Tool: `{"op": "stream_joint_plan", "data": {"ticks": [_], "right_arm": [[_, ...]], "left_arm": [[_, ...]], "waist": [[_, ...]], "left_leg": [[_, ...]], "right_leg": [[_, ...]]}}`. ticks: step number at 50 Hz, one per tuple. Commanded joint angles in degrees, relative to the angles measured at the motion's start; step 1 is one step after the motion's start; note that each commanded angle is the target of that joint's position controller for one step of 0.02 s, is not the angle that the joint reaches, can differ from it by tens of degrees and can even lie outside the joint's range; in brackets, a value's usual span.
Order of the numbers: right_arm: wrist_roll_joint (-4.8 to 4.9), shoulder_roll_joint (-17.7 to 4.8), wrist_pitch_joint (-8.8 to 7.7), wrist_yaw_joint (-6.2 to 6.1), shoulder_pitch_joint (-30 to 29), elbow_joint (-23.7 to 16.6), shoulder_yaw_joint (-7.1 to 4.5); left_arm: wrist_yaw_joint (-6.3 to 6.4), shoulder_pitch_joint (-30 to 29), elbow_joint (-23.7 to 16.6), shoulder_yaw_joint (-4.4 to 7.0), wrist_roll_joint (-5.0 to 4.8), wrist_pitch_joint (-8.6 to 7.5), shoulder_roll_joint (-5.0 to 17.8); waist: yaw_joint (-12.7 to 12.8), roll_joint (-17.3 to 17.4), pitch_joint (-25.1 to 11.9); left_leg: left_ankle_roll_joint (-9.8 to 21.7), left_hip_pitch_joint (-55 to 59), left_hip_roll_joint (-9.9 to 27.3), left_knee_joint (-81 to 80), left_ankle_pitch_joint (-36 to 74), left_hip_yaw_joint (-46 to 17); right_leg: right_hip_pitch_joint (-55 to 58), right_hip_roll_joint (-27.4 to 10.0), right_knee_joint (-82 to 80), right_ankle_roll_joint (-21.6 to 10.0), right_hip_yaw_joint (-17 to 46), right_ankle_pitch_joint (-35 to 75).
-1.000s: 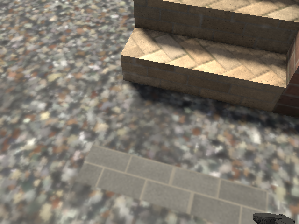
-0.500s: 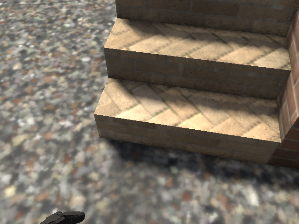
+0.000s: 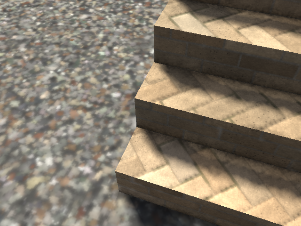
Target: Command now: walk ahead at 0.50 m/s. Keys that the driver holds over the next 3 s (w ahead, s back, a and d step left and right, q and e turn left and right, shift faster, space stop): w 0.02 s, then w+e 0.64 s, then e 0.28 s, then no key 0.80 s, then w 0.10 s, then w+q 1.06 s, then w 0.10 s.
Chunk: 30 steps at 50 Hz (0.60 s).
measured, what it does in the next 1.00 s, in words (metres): walks ahead, turning right: left foot, then right foot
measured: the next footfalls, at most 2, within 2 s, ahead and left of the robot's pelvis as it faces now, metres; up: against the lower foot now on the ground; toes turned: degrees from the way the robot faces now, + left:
left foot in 0.10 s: +0.24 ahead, +0.14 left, +0.00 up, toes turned +1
right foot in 0.64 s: +0.37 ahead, -0.08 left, +0.00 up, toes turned -20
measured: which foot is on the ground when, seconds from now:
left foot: up 0.00-0.08, down 0.10-0.64, up 0.66-1.00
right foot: down 0.00-0.12, up 0.14-0.62, down 0.64-1.00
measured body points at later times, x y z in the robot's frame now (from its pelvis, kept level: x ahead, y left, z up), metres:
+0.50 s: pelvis +0.25 +0.05 +0.00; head +0.26 +0.05 +0.45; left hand +0.44 +0.28 -0.11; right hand +0.25 -0.23 -0.13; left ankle +0.20 +0.14 -0.74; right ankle +0.33 -0.11 -0.67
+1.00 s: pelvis +0.42 -0.01 +0.01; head +0.44 -0.07 +0.45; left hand +0.54 +0.22 -0.11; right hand +0.54 -0.28 -0.08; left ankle +0.53 +0.08 -0.41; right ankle +0.33 -0.07 -0.74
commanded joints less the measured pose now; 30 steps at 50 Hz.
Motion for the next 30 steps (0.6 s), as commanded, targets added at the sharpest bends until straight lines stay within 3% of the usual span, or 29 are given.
{"op": "stream_joint_plan", "data": {"ticks": [1,3,4,5,6,7,8,9,10,11,12,14,16,20,21,23,26,28,29,30], "right_arm": [[0.07,-5.22,-1.55,0.94,-6.82,-5.6,-0.92],[-0.04,-6.91,-2.09,1.3,-3.4,-5.28,-1.7],[-0.22,-8.74,-2.56,1.07,2.63,-3.61,-2.67],[-0.58,-11.86,-2.8,0.51,13.07,-0.67,-4.04],[-1.81,-17.79,-2.66,0.1,21.67,1.05,-5.47],[-1.57,-15.79,-2.3,0.36,23.22,1.8,-4.9],[-1.29,-11.33,-2.53,0.49,18.8,0.64,-3.51],[-1.22,-8.94,-2.61,0.52,13.87,-0.46,-2.72],[-1.25,-7.13,-2.78,0.77,9.7,-0.67,-2.03],[-1.44,-5.77,-3.04,0.85,7.07,-0.75,-1.58],[-1.86,-6.09,-3.15,0.89,5.86,-0.32,-1.57],[-2.24,-6.73,-3.42,0.72,5.49,0.28,-1.77],[-2.47,-7.54,-3.41,0.11,5.81,0.59,-1.93],[-2.28,-9.19,-2.48,-1.51,6.66,0.37,-2.05],[-2.33,-9.44,-1.67,-1.76,8.27,0.6,-2.04],[-1.8,-9.66,-0.78,-2.01,9.21,0.42,-2.1],[-1.52,-10.88,0.37,-2.36,9.72,0.0,-2.27],[-1.46,-12.61,1.03,-2.54,8.06,-1.21,-2.58],[-1.35,-13.05,1.79,-2.58,6.6,-2.5,-2.52],[-0.61,-13.36,2.31,-2.61,5.03,-3.2,-2.66]], "left_arm": [[0.52,1.62,-0.54,2.71,0.16,0.67,10.68],[0.64,0.58,-0.94,2.93,0.06,1.36,10.79],[0.78,-1.08,-1.53,2.69,0.21,1.44,10.17],[0.91,-1.65,-2.51,1.86,0.79,1.42,8.62],[0.68,2.76,-4.17,0.12,1.63,0.71,3.64],[0.6,5.45,-3.21,-0.63,0.43,-0.33,1.57],[0.57,1.92,-3.24,1.01,-1.28,-1.08,8.24],[0.75,-1.79,-4.23,1.46,-1.86,-1.2,9.43],[1.18,-3.5,-4.46,1.51,-1.29,-0.78,8.49],[1.55,-3.24,-4.12,2.0,-0.73,-0.01,7.83],[1.57,-1.65,-3.87,1.97,-0.59,0.74,6.42],[1.45,-0.86,-4.15,1.92,-0.68,1.91,4.26],[1.5,-2.74,-5.61,2.13,-0.34,2.57,4.06],[0.88,-10.79,-9.87,1.84,0.22,2.49,2.8],[0.95,-7.75,-8.48,1.35,0.55,3.36,1.18],[0.78,-10.69,-10.2,1.53,0.36,3.97,2.3],[0.16,-15.59,-13.31,1.35,0.27,3.52,2.02],[-0.4,-15.59,-14.75,1.55,0.51,3.51,2.3],[-0.59,-11.68,-14.75,2.3,0.61,3.93,3.17],[-0.89,-5.17,-13.9,3.27,0.41,3.91,4.59]], "waist": [[-1.31,-6.87,3.79],[-3.86,-7.07,1.38],[-7.84,-7.03,-2.06],[-12.07,-5.31,-9.31],[-11.71,6.35,-18.71],[-10.93,15.43,-23.66],[-11.07,8.48,-16.58],[-9.52,5.18,-10.38],[-7.62,1.5,-6.18],[-5.8,2.13,-3.91],[-4.34,3.54,-3.21],[-3.13,3.15,-2.55],[-3.01,1.96,-1.94],[-4.72,-0.12,-0.39],[-4.68,1.78,-2.44],[-5.79,-0.02,-0.35],[-6.82,-0.49,1.49],[-5.53,1.13,-0.43],[-2.99,3.31,-4.61],[0.2,4.51,-8.42]], "left_leg": [[1.74,-2.55,-0.33,-2.68,-3.56,-0.12],[3.09,4.87,-2.03,-3.87,-7.19,1.1],[4.21,14.18,-3.6,-5.74,-6.18,1.9],[6.1,29.56,-1.65,-4.29,-3.69,0.19],[11.98,52.46,12.21,-4.27,-4.85,-18.08],[16.17,58.85,18.9,-12.53,-12.99,-36.32],[13.25,51.57,16.84,-14.34,-19.09,-31.15],[10.9,43.67,15.24,-15.78,-18.2,-23.05],[9.85,35.63,13.1,-18.24,-13.87,-17.01],[8.91,30.19,10.95,-20.22,-9.7,-11.63],[8.57,26.21,9.86,-21.77,-6.13,-7.75],[9.53,23.45,8.71,-22.65,3.46,-1.4],[10.34,23.52,8.58,-23.05,7.62,2.84],[9.91,24.49,7.76,-23.97,8.63,8.28],[10.53,27.45,9.19,-23.2,7.87,8.42],[10.96,30.4,10.85,-22.62,6.27,8.38],[9.54,35.09,11.69,-19.5,12.85,10.67],[8.09,34.9,11.01,-13.74,31.2,13.63],[8.41,35.32,11.01,-5.52,51.21,14.07],[8.06,35.18,10.88,2.7,57.05,14.11]], "right_leg": [[1.84,-18.69,0.6,-7.55,6.82,17.86],[1.38,-18.81,5.5,-6.71,7.94,25.93],[-0.6,-16.7,13.09,-5.26,7.25,33.71],[-7.43,-13.31,25.28,-3.52,5.58,32.6],[-27.52,-5.65,46.07,0.1,1.7,10.99],[-40.05,-0.48,59.62,1.24,6.16,-20.58],[-44.42,-4.33,65.08,0.0,11.05,-18.16],[-45.36,-7.44,65.01,-0.72,9.47,-12.97],[-43.02,-9.65,62.5,-0.4,8.55,-8.43],[-40.04,-11.38,59.92,-0.2,8.91,-5.13],[-36.41,-12.09,59.23,0.2,8.85,-3.08],[-35.56,-11.95,59.82,1.09,7.84,-0.8],[-38.35,-12.03,58.02,2.26,7.94,2.62],[-39.87,-11.13,45.97,3.52,5.71,10.94],[-38.87,-10.71,50.1,3.86,2.91,8.53],[-42.07,-11.32,49.85,3.55,3.04,6.3],[-42.57,-10.47,44.27,2.48,0.9,2.79],[-34.85,-7.45,39.03,0.87,-2.55,-0.05],[-28.42,-3.75,40.13,0.23,-6.13,-2.93],[-22.32,-2.75,36.17,-1.53,-5.83,-1.72]]}}
Over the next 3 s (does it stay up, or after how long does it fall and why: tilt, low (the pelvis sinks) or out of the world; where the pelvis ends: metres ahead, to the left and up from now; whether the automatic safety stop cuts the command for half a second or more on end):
stays up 0.61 -0.27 0.17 its command is cut before an obstacle after 1.9 s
